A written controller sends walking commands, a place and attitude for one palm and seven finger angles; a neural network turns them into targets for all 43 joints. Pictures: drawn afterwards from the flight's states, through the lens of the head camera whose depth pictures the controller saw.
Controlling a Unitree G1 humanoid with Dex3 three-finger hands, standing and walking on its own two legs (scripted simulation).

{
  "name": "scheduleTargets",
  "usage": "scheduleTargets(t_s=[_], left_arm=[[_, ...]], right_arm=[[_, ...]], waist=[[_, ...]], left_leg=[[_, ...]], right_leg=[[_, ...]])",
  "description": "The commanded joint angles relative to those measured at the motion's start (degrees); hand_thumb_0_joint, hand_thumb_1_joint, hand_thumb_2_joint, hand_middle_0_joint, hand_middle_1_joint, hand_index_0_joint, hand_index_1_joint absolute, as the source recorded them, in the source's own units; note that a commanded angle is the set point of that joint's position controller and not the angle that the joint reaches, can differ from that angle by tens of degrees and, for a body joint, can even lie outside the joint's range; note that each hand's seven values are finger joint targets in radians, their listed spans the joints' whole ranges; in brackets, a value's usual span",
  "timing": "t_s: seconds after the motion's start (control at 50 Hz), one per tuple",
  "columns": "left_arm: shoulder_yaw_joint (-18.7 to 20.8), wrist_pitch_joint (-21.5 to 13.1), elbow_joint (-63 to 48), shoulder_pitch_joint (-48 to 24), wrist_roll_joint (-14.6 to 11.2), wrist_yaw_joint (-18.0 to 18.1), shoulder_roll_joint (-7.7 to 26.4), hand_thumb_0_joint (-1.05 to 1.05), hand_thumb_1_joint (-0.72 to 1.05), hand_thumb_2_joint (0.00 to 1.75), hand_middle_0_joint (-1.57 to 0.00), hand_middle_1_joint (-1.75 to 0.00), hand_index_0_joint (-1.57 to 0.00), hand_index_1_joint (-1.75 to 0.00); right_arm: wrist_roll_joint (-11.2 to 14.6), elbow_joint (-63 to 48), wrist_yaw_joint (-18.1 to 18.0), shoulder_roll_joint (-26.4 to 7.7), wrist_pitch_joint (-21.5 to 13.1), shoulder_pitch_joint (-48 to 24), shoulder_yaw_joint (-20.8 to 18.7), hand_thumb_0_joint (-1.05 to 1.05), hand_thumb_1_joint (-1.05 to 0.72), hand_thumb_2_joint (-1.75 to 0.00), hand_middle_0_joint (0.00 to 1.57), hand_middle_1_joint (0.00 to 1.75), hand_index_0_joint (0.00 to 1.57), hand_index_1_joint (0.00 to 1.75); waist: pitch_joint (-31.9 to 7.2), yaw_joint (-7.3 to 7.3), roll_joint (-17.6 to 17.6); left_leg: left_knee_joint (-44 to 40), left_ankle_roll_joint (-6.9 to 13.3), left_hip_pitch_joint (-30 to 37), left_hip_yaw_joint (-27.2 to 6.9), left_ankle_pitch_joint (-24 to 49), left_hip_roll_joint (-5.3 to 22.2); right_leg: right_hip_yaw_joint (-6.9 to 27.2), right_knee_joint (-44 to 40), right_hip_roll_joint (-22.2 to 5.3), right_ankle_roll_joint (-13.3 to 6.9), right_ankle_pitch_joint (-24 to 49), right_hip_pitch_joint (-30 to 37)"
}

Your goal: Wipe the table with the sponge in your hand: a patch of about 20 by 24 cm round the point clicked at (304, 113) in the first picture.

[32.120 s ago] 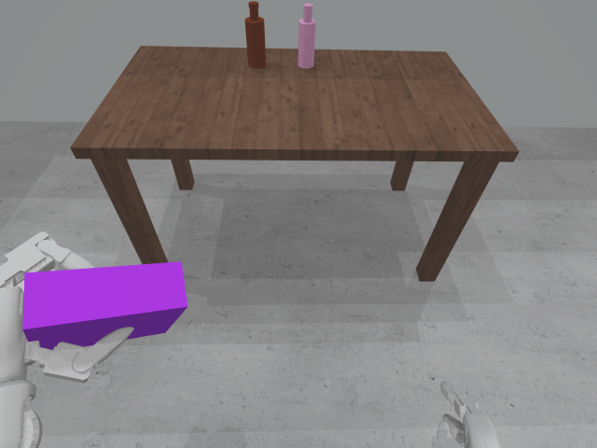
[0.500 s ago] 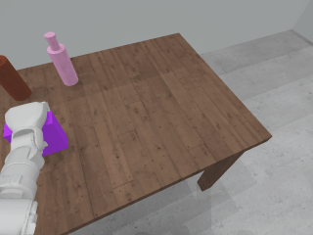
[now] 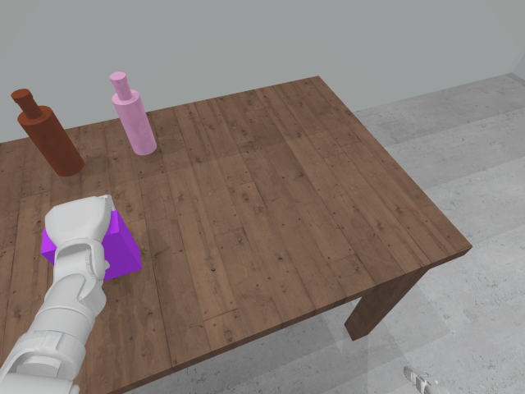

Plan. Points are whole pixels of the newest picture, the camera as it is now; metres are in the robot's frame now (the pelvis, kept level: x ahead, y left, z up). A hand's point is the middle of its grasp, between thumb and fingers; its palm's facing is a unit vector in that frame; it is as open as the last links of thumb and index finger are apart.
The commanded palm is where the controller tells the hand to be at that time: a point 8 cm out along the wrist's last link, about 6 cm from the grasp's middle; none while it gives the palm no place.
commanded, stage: wipe back along the first lane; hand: left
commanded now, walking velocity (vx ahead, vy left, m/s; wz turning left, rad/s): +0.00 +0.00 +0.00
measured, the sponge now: (101, 257) +0.34 +0.32 -0.04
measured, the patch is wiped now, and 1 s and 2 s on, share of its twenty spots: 1.00 1.00 1.00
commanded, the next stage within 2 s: lift the sponge slowly off the table in 0.76 s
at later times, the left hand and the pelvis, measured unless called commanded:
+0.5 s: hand (95, 271) +0.29 +0.29 +0.01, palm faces -0.06 -0.03 -1.00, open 9.1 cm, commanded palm +0.25 +0.27 +0.04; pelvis +0.01 -0.01 +0.00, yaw +1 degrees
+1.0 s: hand (96, 297) +0.25 +0.27 +0.01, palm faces -0.06 -0.05 -1.00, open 9.1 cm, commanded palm +0.22 +0.25 +0.05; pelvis -0.01 -0.02 +0.01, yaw +1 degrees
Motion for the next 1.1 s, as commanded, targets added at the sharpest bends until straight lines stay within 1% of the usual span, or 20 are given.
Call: scheduleTargets(t_s=[0.0, 0.1, 0.16, 0.22, 0.26, 0.4, 0.46, 0.54, 0.56, 0.64, 0.66, 0.72, 0.76, 0.8, 0.86, 0.88, 0.94, 0.96, 1.0, 1.08], left_arm=[[-0.4, 1.4, -5.4, -2.6, -0.7, -2.5, 5.1, 0.00, 0.10, 1.30, -1.20, -1.60, -1.20, -1.60], [-1.6, 2.2, -8.6, 1.8, -0.9, -3.1, 2.9, 0.00, 0.10, 1.30, -1.20, -1.60, -1.20, -1.60], [0.4, 2.6, -10.5, 4.3, -1.1, -3.0, 4.5, 0.00, 0.10, 1.30, -1.20, -1.60, -1.20, -1.60], [-2.0, 3.0, -13.3, 8.3, -1.7, -3.1, 1.3, 0.00, 0.10, 1.30, -1.20, -1.60, -1.20, -1.60], [0.3, 3.4, -14.3, 8.9, -1.8, -2.8, 3.5, 0.00, 0.10, 1.30, -1.20, -1.60, -1.20, -1.60], [-1.0, 4.3, -18.8, 13.7, -2.5, -2.7, 1.4, 0.00, 0.10, 1.30, -1.20, -1.60, -1.20, -1.60], [1.5, 4.6, -19.4, 15.0, -2.3, -2.6, 4.0, 0.00, 0.10, 1.30, -1.20, -1.60, -1.20, -1.60], [-2.4, 4.1, -21.5, 18.4, -2.3, -2.9, -0.5, 0.00, 0.10, 1.30, -1.20, -1.60, -1.20, -1.60], [0.0, 4.2, -21.6, 18.4, -2.3, -2.6, 1.7, 0.00, 0.10, 1.30, -1.20, -1.60, -1.20, -1.60], [-1.8, 4.2, -22.9, 20.9, -2.5, -2.5, -0.5, 0.00, 0.10, 1.30, -1.20, -1.60, -1.20, -1.60], [0.1, 4.2, -23.3, 20.5, -2.4, -2.2, 1.4, 0.00, 0.10, 1.30, -1.20, -1.60, -1.20, -1.60], [-2.8, 4.3, -23.4, 21.2, -2.3, -2.1, -1.6, 0.00, 0.10, 1.30, -1.20, -1.60, -1.20, -1.60], [-0.3, 4.3, -24.4, 22.4, -2.4, -1.8, 0.7, 0.00, 0.10, 1.30, -1.20, -1.60, -1.20, -1.60], [-3.9, 4.4, -25.2, 23.8, -2.5, -1.7, -3.2, 0.00, 0.10, 1.30, -1.20, -1.60, -1.20, -1.60], [0.0, 4.9, -25.8, 18.9, -2.1, -1.3, 1.6, 0.00, 0.10, 1.30, -1.20, -1.60, -1.20, -1.60], [-3.0, 4.9, -27.0, 18.2, -2.2, -1.5, -1.3, 0.00, 0.10, 1.30, -1.20, -1.60, -1.20, -1.60], [-2.9, 5.0, -26.4, 15.7, -1.8, -1.8, -0.6, 0.00, 0.10, 1.30, -1.20, -1.60, -1.20, -1.60], [0.1, 4.9, -26.8, 15.5, -1.8, -1.6, 2.6, 0.00, 0.10, 1.30, -1.20, -1.60, -1.20, -1.60], [-2.7, 4.4, -27.9, 14.6, -1.9, -2.0, -0.4, 0.00, 0.10, 1.30, -1.20, -1.60, -1.20, -1.60], [-1.9, 3.5, -30.1, 15.3, -1.9, -2.0, 0.6, 0.00, 0.10, 1.30, -1.20, -1.60, -1.20, -1.60]], right_arm=[[-0.3, -7.9, -0.6, -8.8, -2.2, -3.2, -2.4, 0.00, -0.90, -0.90, 0.20, 0.30, 0.20, 0.30], [-0.3, -8.6, -0.5, -8.5, -2.7, -4.2, -2.3, 0.00, -0.90, -0.90, 0.20, 0.30, 0.20, 0.30], [-0.4, -8.6, -0.5, -8.9, -2.8, -4.9, -2.3, 0.00, -0.90, -0.90, 0.20, 0.30, 0.20, 0.30], [-0.5, -9.5, -0.4, -8.4, -3.3, -5.9, -2.1, 0.00, -0.90, -0.90, 0.20, 0.30, 0.20, 0.30], [-0.4, -9.2, -0.5, -8.6, -3.3, -6.5, -2.2, 0.00, -0.90, -0.90, 0.20, 0.30, 0.20, 0.30], [-0.5, -10.0, -0.8, -8.1, -4.0, -7.9, -1.8, 0.00, -0.90, -0.90, 0.20, 0.30, 0.20, 0.30], [-0.5, -9.7, -1.1, -8.5, -4.2, -8.4, -1.9, 0.00, -0.90, -0.90, 0.20, 0.30, 0.20, 0.30], [-0.6, -10.4, -0.9, -7.7, -4.8, -9.3, -1.7, 0.00, -0.90, -0.90, 0.20, 0.30, 0.20, 0.30], [-0.6, -10.1, -0.9, -8.0, -4.9, -9.2, -1.9, 0.00, -0.90, -0.90, 0.20, 0.30, 0.20, 0.30], [-0.7, -10.7, -1.1, -7.6, -5.2, -10.1, -1.7, 0.00, -0.90, -0.90, 0.20, 0.30, 0.20, 0.30], [-0.6, -10.4, -1.1, -7.8, -5.2, -10.3, -1.8, 0.00, -0.90, -0.90, 0.20, 0.30, 0.20, 0.30], [-0.7, -10.7, -1.2, -7.3, -5.5, -10.8, -1.6, 0.00, -0.90, -0.90, 0.20, 0.30, 0.20, 0.30], [-0.7, -10.6, -1.3, -7.6, -5.7, -11.0, -1.9, 0.00, -0.90, -0.90, 0.20, 0.30, 0.20, 0.30], [-0.7, -11.0, -1.1, -7.0, -5.9, -11.5, -1.7, 0.00, -0.90, -0.90, 0.20, 0.30, 0.20, 0.30], [-0.8, -10.2, -1.6, -7.7, -5.7, -11.8, -1.7, 0.00, -0.90, -0.90, 0.20, 0.30, 0.20, 0.30], [-0.8, -10.8, -1.7, -7.1, -6.0, -12.0, -1.6, 0.00, -0.90, -0.90, 0.20, 0.30, 0.20, 0.30], [-0.7, -10.2, -2.0, -7.1, -6.2, -12.3, -1.4, 0.00, -0.90, -0.90, 0.20, 0.30, 0.20, 0.30], [-0.8, -9.9, -2.1, -7.3, -6.2, -12.1, -1.6, 0.00, -0.90, -0.90, 0.20, 0.30, 0.20, 0.30], [-0.7, -10.1, -2.1, -6.7, -6.7, -12.5, -1.4, 0.00, -0.90, -0.90, 0.20, 0.30, 0.20, 0.30], [-1.0, -10.5, -2.0, -6.5, -7.0, -12.7, -1.5, 0.00, -0.90, -0.90, 0.20, 0.30, 0.20, 0.30]], waist=[[-10.2, -0.49, -3.2], [-10.2, 0.13, -3.7], [-10.3, 0.56, -4.6], [-9.4, 0.76, -4.7], [-9.2, 1.11, -4.8], [-7.7, 1.38, -6.5], [-7.3, 1.96, -6.2], [-6.6, 1.89, -6.3], [-6.3, 2.08, -5.8], [-5.6, 2.51, -6.7], [-5.7, 2.65, -6.0], [-4.3, 2.42, -6.9], [-5.3, 3.11, -6.4], [-4.6, 2.81, -6.9], [-4.1, 2.86, -6.1], [-4.6, 2.45, -5.4], [-4.2, 2.45, -5.6], [-5.2, 3.00, -4.9], [-5.6, 2.56, -4.3], [-6.3, 2.98, -2.7]], left_leg=[[-5.8, 1.0, 9.6, -0.4, 17.7, -2.0], [-5.7, 1.0, 10.8, -0.6, 18.9, -2.0], [-5.7, 0.9, 10.5, -0.6, 19.8, -2.1], [-5.6, 0.9, 10.7, -0.1, 20.5, -2.2], [-5.8, 0.8, 10.9, -0.4, 19.9, -2.2], [-6.3, 0.9, 10.7, 0.2, 18.4, -2.6], [-6.7, 0.9, 10.8, 0.2, 17.6, -2.7], [-6.8, 0.9, 11.2, 0.4, 17.0, -2.8], [-7.0, 0.9, 11.0, 0.2, 16.3, -2.7], [-7.4, 0.9, 10.9, 0.4, 15.1, -3.0], [-7.7, 0.8, 11.1, 0.1, 14.7, -2.8], [-7.8, 0.9, 10.9, 0.2, 13.3, -2.8], [-8.0, 0.8, 11.0, 0.1, 12.9, -2.8], [-7.9, 0.9, 11.3, 0.2, 13.4, -2.8], [-8.8, 0.8, 11.2, -0.1, 11.1, -2.7], [-8.6, 1.1, 11.7, 0.3, 11.2, -3.1], [-9.0, 1.2, 12.4, 0.1, 10.9, -3.1], [-9.3, 1.1, 12.8, -0.4, 11.0, -3.0], [-9.1, 1.2, 13.8, -0.1, 11.9, -3.1], [-9.6, 1.3, 14.7, -0.2, 12.9, -3.0]], right_leg=[[-2.7, -3.1, 3.5, -4.9, 14.4, 5.8], [-2.8, -3.0, 3.6, -5.1, 15.5, 6.7], [-2.4, -2.7, 3.6, -5.1, 17.8, 8.1], [-2.6, -2.7, 3.4, -4.9, 19.3, 8.6], [-2.2, -2.9, 3.4, -5.0, 19.0, 8.9], [-2.2, -3.3, 3.0, -4.6, 20.0, 10.2], [-1.5, -3.8, 3.0, -4.8, 19.7, 10.8], [-1.8, -3.9, 2.9, -4.6, 18.8, 10.2], [-1.4, -4.0, 3.0, -4.8, 18.1, 10.3], [-1.6, -4.5, 2.9, -4.6, 16.6, 10.4], [-1.2, -4.5, 3.0, -4.8, 15.7, 10.2], [-1.7, -4.7, 3.1, -4.7, 13.6, 9.3], [-1.0, -4.9, 3.1, -4.8, 13.2, 10.1], [-1.6, -4.7, 3.0, -4.7, 13.5, 9.6], [-0.7, -5.4, 3.1, -4.8, 10.4, 9.2], [-1.2, -5.2, 3.0, -4.6, 10.5, 9.6], [-1.0, -5.8, 2.9, -4.6, 9.4, 9.1], [-0.7, -5.8, 3.2, -4.9, 8.8, 9.8], [-1.0, -5.9, 3.0, -4.7, 9.9, 10.0], [-1.0, -6.0, 3.1, -4.9, 10.6, 11.3]])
